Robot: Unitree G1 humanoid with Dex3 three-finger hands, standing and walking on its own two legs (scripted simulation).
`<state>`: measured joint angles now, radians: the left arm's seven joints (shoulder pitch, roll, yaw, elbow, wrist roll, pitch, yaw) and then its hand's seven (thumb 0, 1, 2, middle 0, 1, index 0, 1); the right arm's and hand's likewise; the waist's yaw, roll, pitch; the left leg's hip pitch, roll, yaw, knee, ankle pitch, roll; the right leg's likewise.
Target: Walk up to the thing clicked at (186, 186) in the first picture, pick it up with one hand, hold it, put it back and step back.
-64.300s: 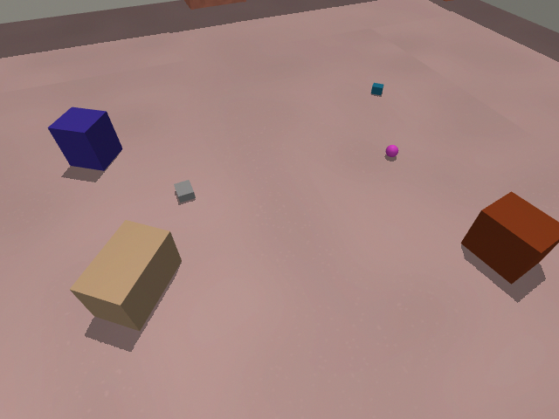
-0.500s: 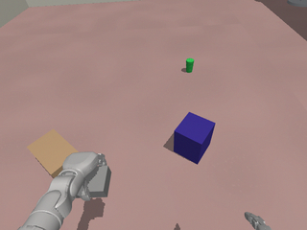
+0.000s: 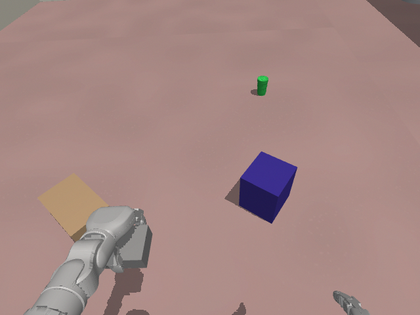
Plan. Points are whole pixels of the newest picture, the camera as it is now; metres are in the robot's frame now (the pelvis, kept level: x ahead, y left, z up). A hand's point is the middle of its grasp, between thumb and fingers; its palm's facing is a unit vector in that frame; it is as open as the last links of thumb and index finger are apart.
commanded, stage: hold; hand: left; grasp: from above
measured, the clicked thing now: (125, 246) +0.30 +0.22 -0.08
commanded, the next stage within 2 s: crouch in 0.04 s
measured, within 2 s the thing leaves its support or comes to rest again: neither
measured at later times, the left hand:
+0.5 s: hand (125, 254) +0.29 +0.23 -0.10, palm faces -0.47 +0.00 -0.88, open 10.5 cm
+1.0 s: hand (145, 263) +0.36 +0.26 -0.35, palm faces -0.44 +0.04 -0.90, open 10.6 cm
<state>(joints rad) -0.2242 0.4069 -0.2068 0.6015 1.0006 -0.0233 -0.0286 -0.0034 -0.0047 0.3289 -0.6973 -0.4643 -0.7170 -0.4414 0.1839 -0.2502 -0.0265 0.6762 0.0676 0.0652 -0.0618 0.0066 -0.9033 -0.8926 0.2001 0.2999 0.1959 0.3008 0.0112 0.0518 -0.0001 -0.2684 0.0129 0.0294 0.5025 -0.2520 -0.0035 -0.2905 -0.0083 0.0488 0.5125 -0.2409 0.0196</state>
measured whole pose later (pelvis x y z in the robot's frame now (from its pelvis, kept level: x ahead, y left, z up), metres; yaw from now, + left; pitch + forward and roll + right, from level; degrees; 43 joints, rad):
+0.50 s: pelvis -0.01 +0.00 -0.02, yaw +1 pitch +8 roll +0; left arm -0.33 0.39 -0.18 0.87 1.11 -0.11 0.15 0.00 -0.01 0.36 -0.68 -0.48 -0.70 -0.45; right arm 0.19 -0.26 -0.05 0.68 0.03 0.08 -0.03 0.00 -0.89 -0.89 0.20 0.30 0.20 0.30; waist -0.02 0.01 -0.04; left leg -0.53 0.02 0.00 0.72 -0.33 -0.01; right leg -0.53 0.00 0.02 0.71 -0.32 0.02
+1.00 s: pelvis -0.07 +0.01 -0.23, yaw +0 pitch +33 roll -4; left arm -0.76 0.51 -0.04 1.25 1.19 -0.10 0.32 0.00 -0.01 0.43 -0.64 -0.52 -0.66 -0.50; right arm 0.25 -0.24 -0.05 0.74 -0.05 0.00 0.00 0.00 -0.90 -0.89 0.20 0.30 0.20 0.30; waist -0.16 0.06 -0.19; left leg -1.67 0.01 -0.03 1.71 -0.60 0.02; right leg -1.65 0.01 0.01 1.65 -0.57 0.05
